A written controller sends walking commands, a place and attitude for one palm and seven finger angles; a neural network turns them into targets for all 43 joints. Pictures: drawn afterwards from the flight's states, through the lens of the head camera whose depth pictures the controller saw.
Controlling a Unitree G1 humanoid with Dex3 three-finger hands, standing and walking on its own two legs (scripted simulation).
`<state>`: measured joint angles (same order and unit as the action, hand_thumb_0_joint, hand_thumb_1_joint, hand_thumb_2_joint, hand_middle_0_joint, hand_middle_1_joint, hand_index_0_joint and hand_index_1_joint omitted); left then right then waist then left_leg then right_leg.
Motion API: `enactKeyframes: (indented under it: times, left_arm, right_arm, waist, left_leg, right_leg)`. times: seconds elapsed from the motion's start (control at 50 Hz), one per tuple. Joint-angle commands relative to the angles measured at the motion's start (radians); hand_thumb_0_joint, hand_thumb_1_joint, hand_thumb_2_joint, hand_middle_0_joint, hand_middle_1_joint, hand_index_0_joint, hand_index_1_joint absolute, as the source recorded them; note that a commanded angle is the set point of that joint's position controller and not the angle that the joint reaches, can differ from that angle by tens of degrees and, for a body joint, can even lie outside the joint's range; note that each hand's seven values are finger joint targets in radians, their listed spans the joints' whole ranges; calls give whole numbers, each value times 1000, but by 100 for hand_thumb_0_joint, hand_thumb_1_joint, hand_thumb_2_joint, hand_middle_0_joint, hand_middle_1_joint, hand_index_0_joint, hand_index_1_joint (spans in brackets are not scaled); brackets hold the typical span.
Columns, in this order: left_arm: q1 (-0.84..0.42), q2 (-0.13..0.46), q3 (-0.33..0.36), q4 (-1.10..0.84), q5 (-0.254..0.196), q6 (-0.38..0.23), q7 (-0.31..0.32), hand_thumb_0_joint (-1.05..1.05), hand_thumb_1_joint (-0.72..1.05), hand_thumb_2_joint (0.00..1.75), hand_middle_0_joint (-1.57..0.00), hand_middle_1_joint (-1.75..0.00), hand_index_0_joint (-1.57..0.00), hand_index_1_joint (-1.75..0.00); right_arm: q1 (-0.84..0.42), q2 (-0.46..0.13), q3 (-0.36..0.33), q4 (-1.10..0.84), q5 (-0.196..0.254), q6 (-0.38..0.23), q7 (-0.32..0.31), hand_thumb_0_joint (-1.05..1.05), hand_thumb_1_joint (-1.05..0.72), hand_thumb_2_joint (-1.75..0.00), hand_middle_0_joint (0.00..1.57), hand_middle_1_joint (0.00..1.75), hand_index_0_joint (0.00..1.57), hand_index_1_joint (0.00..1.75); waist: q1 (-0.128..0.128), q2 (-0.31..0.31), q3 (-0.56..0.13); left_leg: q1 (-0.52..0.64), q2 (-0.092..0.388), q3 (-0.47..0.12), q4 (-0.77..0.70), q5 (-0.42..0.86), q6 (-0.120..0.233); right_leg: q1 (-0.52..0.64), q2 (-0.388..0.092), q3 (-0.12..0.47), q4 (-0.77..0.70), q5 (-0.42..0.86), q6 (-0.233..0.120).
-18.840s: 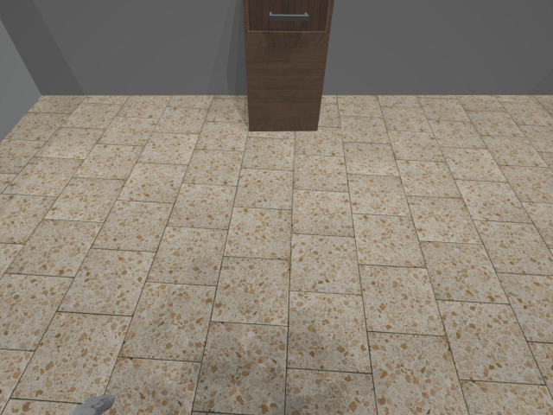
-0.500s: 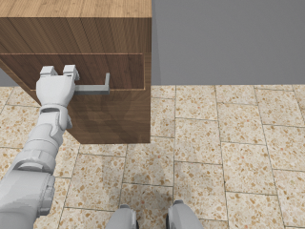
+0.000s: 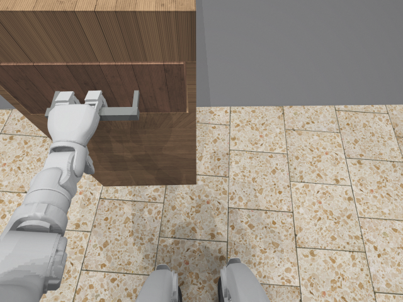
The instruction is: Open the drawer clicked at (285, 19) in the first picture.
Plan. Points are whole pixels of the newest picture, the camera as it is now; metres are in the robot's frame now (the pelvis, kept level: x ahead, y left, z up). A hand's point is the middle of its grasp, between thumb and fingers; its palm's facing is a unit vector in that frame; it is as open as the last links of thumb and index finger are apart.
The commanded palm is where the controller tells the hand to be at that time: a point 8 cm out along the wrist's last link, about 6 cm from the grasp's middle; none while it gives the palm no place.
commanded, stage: lower the fingers behind the handle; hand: left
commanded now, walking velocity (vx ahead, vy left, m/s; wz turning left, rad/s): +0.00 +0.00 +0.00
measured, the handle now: (95, 105) +0.52 +0.22 +0.00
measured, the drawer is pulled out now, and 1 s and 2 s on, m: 0.00 0.00 0.07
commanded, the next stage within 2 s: close the thumb around the handle in 0.52 s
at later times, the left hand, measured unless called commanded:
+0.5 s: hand (86, 132) +0.47 +0.24 -0.02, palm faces -0.04 -0.01 -1.00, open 13.9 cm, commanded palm +0.45 +0.23 +0.03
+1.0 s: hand (87, 131) +0.47 +0.24 -0.02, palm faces -0.06 -0.01 -1.00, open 9.8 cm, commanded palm +0.45 +0.23 +0.03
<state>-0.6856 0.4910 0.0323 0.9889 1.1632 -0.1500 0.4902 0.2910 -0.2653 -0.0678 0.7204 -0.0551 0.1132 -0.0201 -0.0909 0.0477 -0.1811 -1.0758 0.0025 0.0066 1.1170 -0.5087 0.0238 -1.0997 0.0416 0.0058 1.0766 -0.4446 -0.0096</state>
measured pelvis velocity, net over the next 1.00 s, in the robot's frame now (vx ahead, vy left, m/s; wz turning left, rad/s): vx -0.01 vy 0.01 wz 0.00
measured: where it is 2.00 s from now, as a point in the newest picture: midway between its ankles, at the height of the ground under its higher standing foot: outside the picture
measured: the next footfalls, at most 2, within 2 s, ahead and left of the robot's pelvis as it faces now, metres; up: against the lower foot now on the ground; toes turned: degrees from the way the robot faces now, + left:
none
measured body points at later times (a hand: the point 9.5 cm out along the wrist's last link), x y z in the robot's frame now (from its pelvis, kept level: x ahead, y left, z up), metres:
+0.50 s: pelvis +0.00 +0.01 +0.00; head +0.13 +0.01 +0.42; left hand +0.46 +0.24 +0.03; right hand +0.02 -0.27 -0.13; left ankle +0.00 +0.11 -0.65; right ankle +0.02 -0.12 -0.65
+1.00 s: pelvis -0.01 +0.01 +0.00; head +0.13 +0.01 +0.43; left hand +0.47 +0.24 +0.03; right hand +0.02 -0.27 -0.13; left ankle +0.00 +0.11 -0.65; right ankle +0.02 -0.12 -0.65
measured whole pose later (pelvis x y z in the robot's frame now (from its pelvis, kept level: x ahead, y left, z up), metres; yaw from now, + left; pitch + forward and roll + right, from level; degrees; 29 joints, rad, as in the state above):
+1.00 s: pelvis -0.01 +0.01 +0.00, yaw +0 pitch +26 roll -2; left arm -0.77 0.50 -0.02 1.07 1.14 -0.11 0.44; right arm 0.30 -0.25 -0.04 0.71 -0.05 0.10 -0.03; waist -0.12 0.05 -0.19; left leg -1.09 0.00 -0.01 1.14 -0.51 0.03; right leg -1.10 0.04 -0.01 1.08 -0.44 0.00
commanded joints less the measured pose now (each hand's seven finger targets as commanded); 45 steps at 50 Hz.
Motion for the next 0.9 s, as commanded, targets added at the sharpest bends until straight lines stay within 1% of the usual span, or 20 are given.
enactKeyframes:
  times: [0.0, 0.02, 0.06, 0.08, 0.14, 0.22, 0.24, 0.3, 0.36, 0.4, 0.42, 0.46, 0.54, 0.56, 0.58, 0.6, 0.64, 0.74, 0.82, 0.88]
  left_arm:
    - [-459, 251, 40, -115, -27, 58, 50, 0, -50, 30, -30, -120, -30, -120]
    - [-459, 235, 24, -82, -31, 76, 43, 0, -50, 30, -30, -120, -30, -120]
    - [-497, 236, 8, -81, -25, 85, 23, 0, -50, 30, -30, -120, -30, -120]
    - [-470, 242, 11, -59, -25, 92, 10, 0, -50, 30, -30, -120, -30, -120]
    - [-470, 202, -20, -50, -38, 84, -32, 0, -50, 30, -30, -120, -30, -120]
    - [-426, 280, 35, -80, -41, 42, -64, 0, -50, 30, -30, -120, -30, -120]
    - [-408, 262, 32, -78, -42, 32, -68, 0, -50, 30, -30, -120, -30, -120]
    - [-385, 261, 36, -98, -31, 2, -53, 0, -50, 30, -30, -120, -30, -120]
    - [-369, 263, 52, -111, -30, -9, -27, 0, -50, 30, -30, -120, -30, -120]
    - [-370, 256, 53, -112, -29, -2, -8, 0, -50, 30, -30, -120, -30, -120]
    - [-392, 231, 34, -118, -28, 3, 1, 0, -50, 30, -30, -120, -30, -120]
    - [-422, 232, 33, -123, -26, 14, 17, 0, -50, 30, -30, -120, -30, -120]
    - [-437, 250, 50, -112, -35, 51, 24, 0, -50, 30, -30, -120, -30, -120]
    - [-435, 246, 42, -117, -30, 57, 24, 0, -50, 30, -30, -120, -30, -120]
    - [-414, 210, 18, -101, -32, 69, 20, 0, -50, 30, -30, -120, -30, -120]
    - [-433, 209, 13, -98, -31, 76, 18, 0, -50, 30, -30, -120, -30, -120]
    - [-466, 198, -3, -89, -32, 83, 8, 0, -39, 35, -31, -121, -31, -121]
    - [-451, 222, 11, -93, -39, 69, -18, 0, -11, 47, -33, -124, -33, -124]
    - [-444, 208, -11, -57, -31, 54, -27, 0, 12, 56, -34, -127, -34, -127]
    - [-444, 208, -1, -80, -30, 37, -22, 0, 28, 64, -36, -128, -36, -128]
  right_arm:
    - [146, -161, -50, -31, 8, -21, -14, 0, -90, -90, 20, 30, 20, 30]
    - [150, -161, -48, -27, 7, -22, -13, 0, -90, -90, 20, 30, 20, 30]
    - [149, -162, -44, -26, 11, -23, -16, 0, -90, -90, 20, 30, 20, 30]
    - [147, -166, -40, -27, 9, -21, -16, 0, -90, -90, 20, 30, 20, 30]
    - [144, -156, -33, -39, 10, -23, -19, 0, -90, -90, 20, 30, 20, 30]
    - [140, -157, -22, -55, 8, -22, -27, 0, -90, -90, 20, 30, 20, 30]
    - [137, -153, -23, -59, 8, -22, -27, 0, -90, -90, 20, 30, 20, 30]
    - [129, -152, -23, -68, 8, -23, -26, 0, -90, -90, 20, 30, 20, 30]
    - [133, -152, -27, -67, 7, -25, -19, 0, -90, -90, 20, 30, 20, 30]
    - [135, -155, -31, -67, 7, -23, -16, 0, -90, -90, 20, 30, 20, 30]
    - [142, -153, -36, -65, 6, -24, -15, 0, -90, -90, 20, 30, 20, 30]
    - [149, -158, -38, -55, 6, -24, -10, 0, -90, -90, 20, 30, 20, 30]
    - [153, -165, -38, -47, 4, -16, -6, 0, -90, -90, 20, 30, 20, 30]
    - [154, -164, -38, -50, 4, -14, -4, 0, -90, -90, 20, 30, 20, 30]
    - [150, -160, -39, -50, 7, -13, -2, 0, -90, -90, 20, 30, 20, 30]
    - [150, -161, -39, -46, 8, -11, -2, 0, -90, -90, 20, 30, 20, 30]
    - [149, -161, -36, -44, 8, -12, -6, 0, -90, -90, 20, 30, 20, 30]
    - [146, -160, -29, -51, 8, -15, -13, 0, -90, -90, 20, 30, 20, 30]
    - [143, -155, -25, -57, 13, -21, -19, 0, -90, -90, 20, 30, 20, 30]
    - [149, -156, -30, -58, 9, -27, -17, 0, -90, -90, 20, 30, 20, 30]
  waist:
    - [-58, 6, -509]
    - [-59, 8, -482]
    - [-66, 38, -496]
    - [-53, 48, -482]
    - [-59, 67, -464]
    - [-33, 50, -470]
    - [-32, 42, -469]
    - [-26, 38, -434]
    - [-16, 47, -452]
    - [-20, 41, -460]
    - [-33, 34, -465]
    - [-37, 57, -485]
    - [-32, 44, -510]
    - [-27, 67, -520]
    - [-27, 71, -511]
    - [-38, 59, -491]
    - [-52, 55, -468]
    - [-39, 59, -458]
    - [-51, 26, -391]
    - [-43, 51, -442]
  left_leg:
    - [336, -15, -16, -98, 396, 20]
    - [333, -18, -15, -104, 386, 21]
    - [363, -15, -21, -104, 398, 19]
    - [365, -16, -22, -105, 394, 16]
    - [380, -14, -26, -109, 402, 16]
    - [348, -15, -21, -102, 405, 20]
    - [340, -15, -22, -97, 413, 20]
    - [317, -11, -23, -95, 390, 19]
    - [313, -10, -25, -90, 398, 15]
    - [321, -8, -28, -90, 402, 13]
    - [332, -7, -31, -89, 408, 13]
    - [362, -2, -41, -88, 431, 7]
    - [379, -3, -43, -97, 442, 6]
    - [401, -3, -44, -103, 453, 2]
    - [414, -3, -44, -107, 456, 1]
    - [407, 0, -44, -110, 443, 2]
    - [404, 1, -49, -115, 420, 3]
    - [394, -3, -45, -124, 401, 8]
    - [327, -8, -35, -121, 330, 16]
    - [358, -7, -39, -110, 369, 12]
  right_leg:
    - [285, 9, -13, -137, 331, -19]
    - [280, 10, -18, -144, 320, -21]
    - [253, 10, -21, -142, 315, -23]
    - [247, 12, -23, -140, 305, -28]
    - [236, 15, -30, -142, 301, -32]
    - [273, 14, -21, -131, 326, -32]
    - [270, 15, -21, -124, 330, -32]
    - [244, 15, -23, -120, 302, -33]
    - [240, 15, -28, -106, 298, -35]
    - [232, 17, -29, -106, 295, -35]
    - [225, 17, -32, -108, 295, -33]
    - [203, 17, -38, -102, 294, -33]
    - [226, 18, -40, -106, 300, -33]
    - [226, 18, -43, -108, 300, -34]
    - [220, 20, -46, -114, 296, -35]
    - [214, 19, -47, -121, 285, -34]
    - [198, 19, -47, -129, 264, -34]
    - [219, 18, -42, -134, 261, -37]
    - [206, 16, -36, -142, 223, -35]
    - [204, 16, -37, -128, 245, -37]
